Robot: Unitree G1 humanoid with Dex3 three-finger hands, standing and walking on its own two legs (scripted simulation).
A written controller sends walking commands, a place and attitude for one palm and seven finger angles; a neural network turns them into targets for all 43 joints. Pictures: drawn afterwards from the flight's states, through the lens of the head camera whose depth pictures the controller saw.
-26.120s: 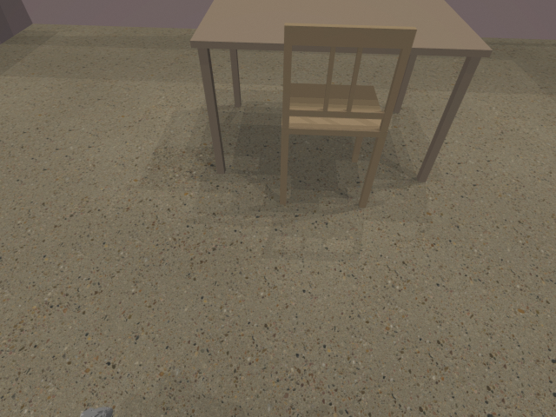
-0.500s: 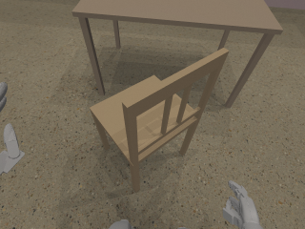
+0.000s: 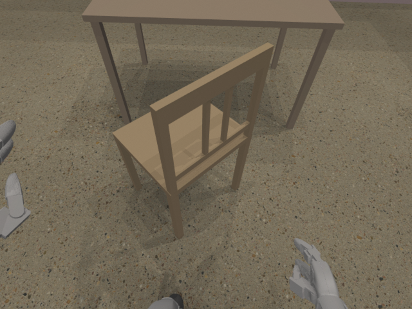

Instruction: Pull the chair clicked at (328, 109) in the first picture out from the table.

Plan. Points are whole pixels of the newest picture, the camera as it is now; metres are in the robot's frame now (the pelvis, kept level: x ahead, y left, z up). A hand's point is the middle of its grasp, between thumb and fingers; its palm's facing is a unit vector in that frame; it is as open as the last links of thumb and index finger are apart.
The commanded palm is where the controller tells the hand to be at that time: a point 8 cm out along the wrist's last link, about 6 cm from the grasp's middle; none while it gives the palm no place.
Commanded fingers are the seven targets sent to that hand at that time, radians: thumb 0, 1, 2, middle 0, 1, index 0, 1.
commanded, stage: stop stepping back and stand still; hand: left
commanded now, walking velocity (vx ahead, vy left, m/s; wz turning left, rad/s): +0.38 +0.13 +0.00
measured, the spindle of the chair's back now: (205, 128) +0.63 +0.05 -0.10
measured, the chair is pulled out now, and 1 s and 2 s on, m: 0.47 0.47 0.47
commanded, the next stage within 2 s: let the arm hang, fingers relaxed in 0.70 s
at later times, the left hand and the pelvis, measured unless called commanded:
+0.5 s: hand out of the picture +0.10 +0.26 +0.17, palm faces +0.50 -0.74 -0.44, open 7.4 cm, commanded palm +0.05 +0.30 +0.18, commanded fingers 0.00 0.90 0.90 -0.20 -0.30 -0.20 -0.30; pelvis -0.07 -0.01 +0.00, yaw +3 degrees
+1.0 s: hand out of the picture +0.09 +0.21 -0.11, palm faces +0.16 -0.95 -0.26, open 7.4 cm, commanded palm none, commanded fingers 0.00 0.90 0.90 -0.20 -0.30 -0.20 -0.30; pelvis -0.06 +0.00 -0.01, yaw +6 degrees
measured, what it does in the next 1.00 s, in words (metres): steps on the spot: left foot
